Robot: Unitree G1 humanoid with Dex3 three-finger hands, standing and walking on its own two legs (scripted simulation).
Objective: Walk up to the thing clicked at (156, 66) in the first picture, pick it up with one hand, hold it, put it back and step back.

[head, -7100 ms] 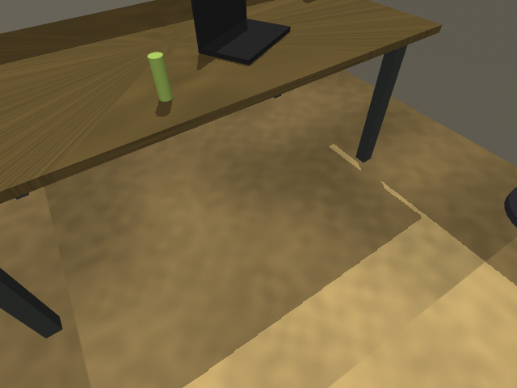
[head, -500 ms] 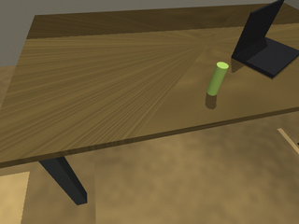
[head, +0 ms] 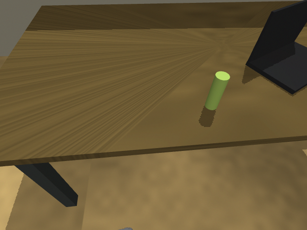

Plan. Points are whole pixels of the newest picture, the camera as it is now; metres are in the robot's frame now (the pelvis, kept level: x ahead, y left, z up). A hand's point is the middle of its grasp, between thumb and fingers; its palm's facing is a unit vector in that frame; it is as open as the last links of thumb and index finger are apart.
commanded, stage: walk up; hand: right
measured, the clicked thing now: (216, 91) +0.53 -0.18 +0.05
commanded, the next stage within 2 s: stand in 1.94 s
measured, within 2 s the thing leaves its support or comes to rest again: neither
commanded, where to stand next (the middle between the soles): +0.05 -0.02 m, yaw +7 degrees
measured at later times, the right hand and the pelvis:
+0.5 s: hand (254, 224) +0.19 -0.28 -0.15, palm faces -0.16 +0.91 -0.39, open 7.3 cm; pelvis +0.02 -0.02 -0.01, yaw +7 degrees
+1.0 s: hand out of the picture +0.13 -0.26 -0.14, palm faces -0.16 +0.92 -0.34, open 7.4 cm; pelvis +0.00 -0.02 +0.01, yaw +9 degrees
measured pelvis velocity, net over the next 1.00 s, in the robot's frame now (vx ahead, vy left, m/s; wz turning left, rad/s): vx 0.00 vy -0.02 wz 0.15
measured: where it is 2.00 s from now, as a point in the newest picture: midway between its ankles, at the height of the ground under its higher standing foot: outside the picture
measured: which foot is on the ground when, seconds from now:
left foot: up 0.00-0.00, down 0.02-0.24, up 0.26-0.46, down 0.48-1.00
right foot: down 0.00-1.00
